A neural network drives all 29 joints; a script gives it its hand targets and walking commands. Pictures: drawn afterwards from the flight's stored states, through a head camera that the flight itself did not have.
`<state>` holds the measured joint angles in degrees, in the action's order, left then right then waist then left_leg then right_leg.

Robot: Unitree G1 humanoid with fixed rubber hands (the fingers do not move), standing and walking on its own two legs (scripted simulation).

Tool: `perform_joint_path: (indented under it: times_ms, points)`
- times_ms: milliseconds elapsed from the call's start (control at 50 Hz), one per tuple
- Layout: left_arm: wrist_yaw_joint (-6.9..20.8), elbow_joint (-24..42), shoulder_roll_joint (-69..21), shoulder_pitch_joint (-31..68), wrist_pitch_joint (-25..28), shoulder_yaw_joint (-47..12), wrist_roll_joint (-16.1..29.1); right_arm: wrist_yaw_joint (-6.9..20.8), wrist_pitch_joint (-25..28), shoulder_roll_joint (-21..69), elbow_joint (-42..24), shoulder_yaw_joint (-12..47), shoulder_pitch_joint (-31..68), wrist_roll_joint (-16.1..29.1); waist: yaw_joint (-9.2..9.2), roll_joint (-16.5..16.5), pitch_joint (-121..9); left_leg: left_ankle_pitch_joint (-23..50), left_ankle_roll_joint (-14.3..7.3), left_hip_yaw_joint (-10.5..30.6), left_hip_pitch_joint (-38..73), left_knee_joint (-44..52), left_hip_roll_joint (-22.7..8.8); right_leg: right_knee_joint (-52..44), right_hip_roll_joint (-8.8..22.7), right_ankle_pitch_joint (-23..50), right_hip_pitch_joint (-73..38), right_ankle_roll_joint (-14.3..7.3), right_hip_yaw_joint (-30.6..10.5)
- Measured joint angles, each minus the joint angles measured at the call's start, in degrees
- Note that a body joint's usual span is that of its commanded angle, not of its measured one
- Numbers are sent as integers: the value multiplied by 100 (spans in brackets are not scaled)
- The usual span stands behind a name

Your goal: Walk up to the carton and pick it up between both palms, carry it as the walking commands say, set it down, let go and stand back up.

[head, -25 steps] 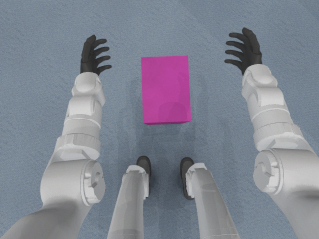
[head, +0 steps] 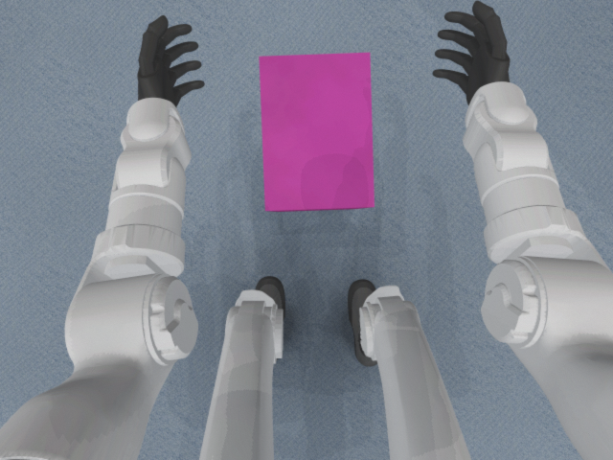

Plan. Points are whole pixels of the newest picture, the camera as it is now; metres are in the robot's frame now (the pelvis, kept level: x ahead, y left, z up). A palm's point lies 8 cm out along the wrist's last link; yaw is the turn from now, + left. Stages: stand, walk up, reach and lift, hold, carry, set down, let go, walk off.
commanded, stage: reach and lift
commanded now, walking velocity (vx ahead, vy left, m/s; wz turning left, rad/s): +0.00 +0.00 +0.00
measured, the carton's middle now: (315, 147) +0.50 -0.01 -0.46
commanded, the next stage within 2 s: none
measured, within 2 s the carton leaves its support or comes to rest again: neither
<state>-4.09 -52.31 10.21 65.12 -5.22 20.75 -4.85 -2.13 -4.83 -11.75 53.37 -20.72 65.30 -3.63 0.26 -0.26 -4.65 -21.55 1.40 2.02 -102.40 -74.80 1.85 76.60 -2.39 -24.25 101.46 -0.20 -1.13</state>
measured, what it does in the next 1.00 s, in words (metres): lowers itself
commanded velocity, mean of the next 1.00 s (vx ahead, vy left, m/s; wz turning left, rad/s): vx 0.00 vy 0.00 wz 0.00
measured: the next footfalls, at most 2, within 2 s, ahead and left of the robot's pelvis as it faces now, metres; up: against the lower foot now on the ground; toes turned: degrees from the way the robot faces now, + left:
none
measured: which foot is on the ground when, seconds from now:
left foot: down 0.00-1.00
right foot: down 0.00-1.00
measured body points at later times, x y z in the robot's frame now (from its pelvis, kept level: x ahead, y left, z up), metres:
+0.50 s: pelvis -0.03 +0.01 -0.14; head +0.32 +0.00 +0.14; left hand +0.52 +0.17 -0.29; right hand +0.52 -0.19 -0.29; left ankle +0.08 +0.12 -0.56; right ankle +0.06 -0.11 -0.56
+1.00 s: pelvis -0.04 +0.01 -0.23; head +0.34 -0.01 +0.01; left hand +0.52 +0.17 -0.41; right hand +0.52 -0.19 -0.41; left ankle +0.08 +0.12 -0.56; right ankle +0.06 -0.11 -0.56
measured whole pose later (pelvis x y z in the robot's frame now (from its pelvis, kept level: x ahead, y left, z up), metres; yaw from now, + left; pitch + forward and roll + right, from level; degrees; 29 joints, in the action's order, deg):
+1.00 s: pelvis -0.04 +0.01 -0.23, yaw +0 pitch +38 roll +1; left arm -8.4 -61.9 18.3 81.6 -2.9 8.1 11.7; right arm -6.8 -2.9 -20.7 62.7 -4.3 82.5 12.5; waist 0.4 0.5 20.7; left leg -31.9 1.6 0.2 -130.2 -124.2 2.7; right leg 126.3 -3.1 -35.0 129.1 0.8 -0.9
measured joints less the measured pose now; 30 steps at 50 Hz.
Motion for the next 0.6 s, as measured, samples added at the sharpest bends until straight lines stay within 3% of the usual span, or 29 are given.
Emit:
perform_joint_path:
  times_ms: [240,600]
  points:
    - [-296,206,307,282,-150,-442,662,-268,-214,-353,-257,684,273,688,36,46,342,-532,9,-35,-1391,-1910,90,1919,-34,-559,1373,51,-10]
    - [-371,-554,566,1139,-29,-794,1093,-368,-57,-652,601,1169,1198,1162,11,47,1163,-785,-1,-122,-2500,-3601,112,3611,-99,-815,2479,130,-32]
